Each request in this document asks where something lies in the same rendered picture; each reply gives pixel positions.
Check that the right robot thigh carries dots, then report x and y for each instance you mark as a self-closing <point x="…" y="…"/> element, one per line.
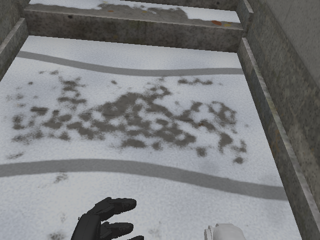
<point x="223" y="231"/>

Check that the left robot hand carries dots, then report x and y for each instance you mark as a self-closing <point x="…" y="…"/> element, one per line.
<point x="89" y="226"/>

